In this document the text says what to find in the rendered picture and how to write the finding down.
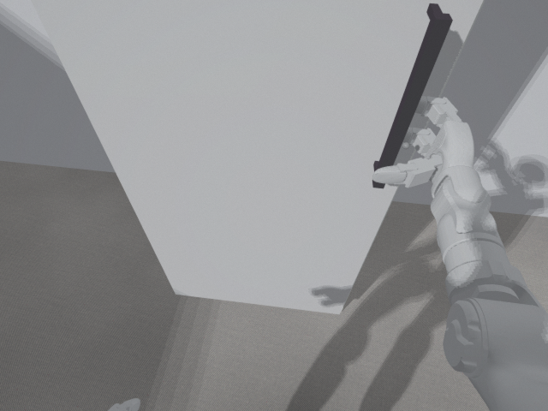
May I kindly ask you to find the fridge door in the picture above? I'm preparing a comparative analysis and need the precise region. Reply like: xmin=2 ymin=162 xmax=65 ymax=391
xmin=31 ymin=0 xmax=484 ymax=314

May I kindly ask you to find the robot right upper arm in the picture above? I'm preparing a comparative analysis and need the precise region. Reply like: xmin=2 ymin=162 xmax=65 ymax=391
xmin=443 ymin=297 xmax=548 ymax=411

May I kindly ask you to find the handle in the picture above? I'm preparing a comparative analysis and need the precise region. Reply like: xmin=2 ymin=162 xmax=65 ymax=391
xmin=372 ymin=3 xmax=453 ymax=188

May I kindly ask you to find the robot right hand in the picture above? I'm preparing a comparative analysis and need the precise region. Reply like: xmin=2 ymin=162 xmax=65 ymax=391
xmin=372 ymin=96 xmax=474 ymax=188

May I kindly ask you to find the robot right forearm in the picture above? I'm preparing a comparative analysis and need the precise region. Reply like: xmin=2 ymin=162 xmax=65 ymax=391
xmin=431 ymin=166 xmax=548 ymax=315

